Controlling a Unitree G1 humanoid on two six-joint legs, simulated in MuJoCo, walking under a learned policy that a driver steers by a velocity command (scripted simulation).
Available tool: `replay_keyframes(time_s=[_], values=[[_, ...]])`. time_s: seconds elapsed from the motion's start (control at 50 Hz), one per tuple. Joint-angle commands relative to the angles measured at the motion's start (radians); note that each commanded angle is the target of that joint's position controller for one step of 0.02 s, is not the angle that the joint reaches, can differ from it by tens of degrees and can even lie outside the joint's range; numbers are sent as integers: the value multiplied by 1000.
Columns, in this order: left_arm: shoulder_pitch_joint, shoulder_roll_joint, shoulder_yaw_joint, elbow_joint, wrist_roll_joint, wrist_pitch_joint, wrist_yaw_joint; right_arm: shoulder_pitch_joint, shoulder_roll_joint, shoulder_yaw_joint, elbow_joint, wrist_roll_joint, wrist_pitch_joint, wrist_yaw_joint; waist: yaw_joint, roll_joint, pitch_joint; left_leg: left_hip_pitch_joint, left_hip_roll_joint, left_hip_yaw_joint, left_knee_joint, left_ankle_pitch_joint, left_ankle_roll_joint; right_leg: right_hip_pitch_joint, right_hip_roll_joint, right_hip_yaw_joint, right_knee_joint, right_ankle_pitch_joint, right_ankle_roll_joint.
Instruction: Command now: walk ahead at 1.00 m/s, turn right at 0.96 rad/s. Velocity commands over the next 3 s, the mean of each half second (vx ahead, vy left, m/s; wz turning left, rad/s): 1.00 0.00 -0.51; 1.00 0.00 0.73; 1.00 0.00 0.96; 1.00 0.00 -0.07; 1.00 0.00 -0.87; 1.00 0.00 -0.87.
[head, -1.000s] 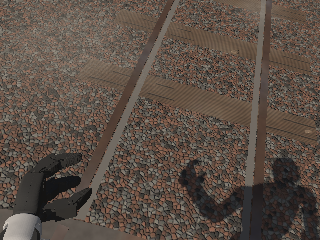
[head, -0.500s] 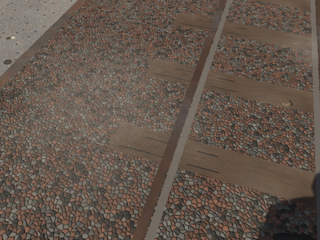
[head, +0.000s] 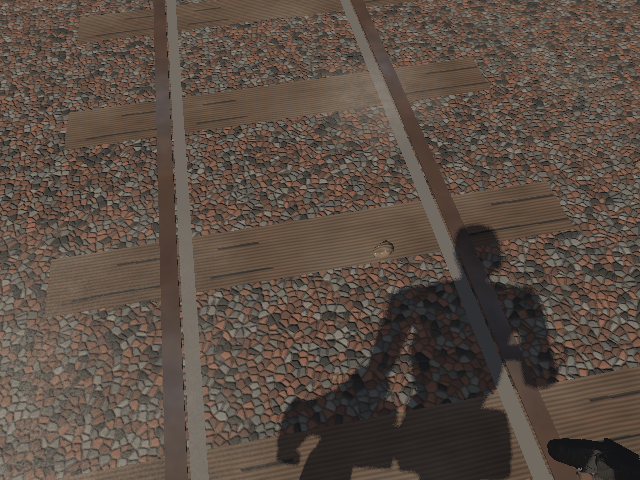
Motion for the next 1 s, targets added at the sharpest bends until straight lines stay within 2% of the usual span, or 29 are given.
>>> replay_keyframes(time_s=[0.02, 0.06, 0.1, 0.14, 0.2, 0.24, 0.26, 0.28, 0.3, 0.32, 0.34, 0.36, 0.38, 0.4, 0.42, 0.44, 0.48, 0.56, 0.64, 0.68, 0.7, 0.72, 0.74, 0.76, 0.8, 0.82, 0.86, 0.94, 1.0], values=[[-98, 128, 32, -111, -13, -40, 29, 59, -152, -52, -51, -22, 16, -11, -90, 35, -18, -121, 43, 14, -178, 53, -41, 12, -243, 491, -416, -29, -153], [-51, 116, 27, -87, -24, -35, 53, -94, -109, -38, -109, -41, 14, -10, -32, 22, 28, -100, 8, 73, -388, 210, -72, -48, -184, 387, -410, 161, -131], [-19, 114, 28, -61, -27, -20, 66, -186, -57, -27, -145, -41, 8, 2, 14, -23, 15, -34, -42, 106, -578, 390, -82, -62, -139, 335, -369, 207, -83], [17, 124, 35, -39, -33, -12, 65, -243, -57, -32, -174, -19, -1, 15, 55, -55, -10, 61, -89, 121, -711, 471, -81, -67, -146, 365, -368, 160, -55], [26, 111, 39, -8, -45, -9, 75, -266, -115, -62, -197, 20, -10, 21, 52, -108, -18, 97, -91, 56, -829, 457, -76, 71, -182, 453, -301, 119, -31], [21, 116, 48, 11, -31, -1, 86, -198, -162, -84, -184, 30, -17, 20, 10, -141, -41, 115, -76, 69, -846, 400, -51, 217, -229, 451, -213, 362, -17], [7, 126, 50, 16, -5, 4, 81, -45, -200, -108, -149, 32, -17, 15, -69, -159, -137, 241, -84, 114, -822, 385, -21, 282, -229, 412, -78, 614, 0], [-51, 133, 42, -4, 27, 7, 66, 168, -224, -118, -112, 34, -5, 6, -188, -188, -265, 460, -47, 125, -758, 314, 20, 238, -221, 359, 147, 763, 28], [-68, 43, 11, -33, 55, 0, 58, 411, -251, -111, -63, 21, 12, -4, -255, -59, -428, 800, 71, -56, -643, 114, 64, 15, -173, 309, 523, 490, 43], [182, -47, -16, -27, -43, -15, 49, 425, -293, -116, 5, -13, 4, 26, -90, 601, -538, 1008, 311, -753, -969, -311, 289, -330, -10, 227, 866, -213, 114], [120, 46, -19, -1, -57, -18, 53, 382, -163, -92, -19, -4, 7, 34, -136, 414, -393, 941, 268, -848, -1052, -544, 263, -449, -112, 221, 878, -179, 91], [-59, 86, -16, -35, -40, -26, 43, 342, -107, -80, -12, -7, 19, 29, -157, 203, -250, 805, 220, -665, -1042, -432, 243, -468, -145, 183, 860, -138, 80], [-199, 78, -21, -70, -9, -43, 42, 326, -133, -82, -2, -12, 25, 36, -147, -5, -146, 640, 164, -566, -1056, -239, 227, -442, -162, 152, 789, -113, 76], [-272, 67, -20, -100, 17, -59, 45, 299, -144, -84, 2, -11, 22, 43, -120, -46, -104, 551, 123, -498, -1057, -102, 230, -421, -186, 150, 680, -97, 77], [-273, 48, -22, -109, 16, -67, 39, 280, -132, -77, 7, -15, 20, 43, -78, -15, -89, 489, 90, -451, -1071, -34, 234, -380, -209, 159, 609, -88, 82], [-269, 40, -26, -107, 16, -70, 38, 279, -102, -67, 17, -6, 22, 46, -61, 16, -83, 455, 61, -410, -1088, 18, 240, -350, -215, 151, 532, -88, 92], [-276, 30, -33, -120, 22, -74, 40, 285, -98, -62, 34, 17, 25, 40, -30, 32, -54, 374, 71, -388, -1105, 54, 265, -323, -231, 143, 375, -119, 123], [-425, 18, -49, -164, 20, -97, 21, 273, -171, -85, 28, 34, 40, 9, -56, 33, 2, 100, 44, -288, -1155, 53, 228, -64, -191, 92, 65, 212, 171], [-439, 78, -12, -170, -2, -92, 36, 358, -151, -80, 52, 47, 58, 5, -58, 61, -11, 106, 44, -281, -1086, 57, 165, 141, -166, 96, -56, 258, 192], [-334, 125, 22, -158, -8, -93, 52, 363, -146, -77, 56, 40, 64, 9, 19, 58, -80, 138, -3, -241, -875, 258, 116, 289, -164, 85, -103, 165, 165], [-133, 168, 44, -127, -8, -91, 64, 317, -123, -66, 31, 22, 64, 13, 128, 23, -211, 23, -43, -176, -592, 270, 77, 527, -267, 164, -78, 90, 122], [61, 249, 64, -97, 9, -75, 69, 406, -11, -31, 3, 32, 56, 9, 132, -229, -427, -211, -129, -63, -214, -102, 33, 842, -532, 584, -162, -254, -10], [57, 249, 63, -74, 5, -65, 54, 440, -14, -16, -22, 81, 55, -5, 92, -425, -431, -397, -72, -2, 29, -182, 29, 823, -629, 950, -323, -577, -67], [-6, 165, 47, -83, -2, -62, 55, 349, -77, -31, -10, 76, 64, -15, 105, -280, -245, -479, -27, 20, 121, -98, 26, 682, -586, 853, -357, -550, -38], [-61, 85, 26, -49, 17, -49, 58, 233, -85, -38, -22, 31, 79, -7, 63, -88, -92, -437, 44, 57, 102, -6, 31, 458, -517, 538, -358, -214, -6], [-100, 56, 19, -36, 32, -48, 57, 209, -66, -41, -35, 25, 90, 2, 26, -96, -46, -399, 74, 48, 69, 15, 34, 358, -483, 432, -379, -121, 4], [-154, 22, 16, -13, 21, -52, 51, 181, -29, -36, -60, 42, 117, 19, -20, -116, -7, -370, 120, 44, 23, 12, 35, 255, -460, 274, -417, 4, 26], [-205, 78, 31, 6, 15, -67, 60, 117, -43, -29, -100, 24, 124, 40, -61, -53, 24, -365, 129, 61, -115, 220, 11, 188, -431, 20, -479, 226, 42], [-167, 140, 40, 26, 12, -72, 66, -12, -67, -26, -124, 17, 112, 66, -18, 18, 64, -256, 83, 173, -375, 420, 37, 187, -378, -141, -524, 294, 87]])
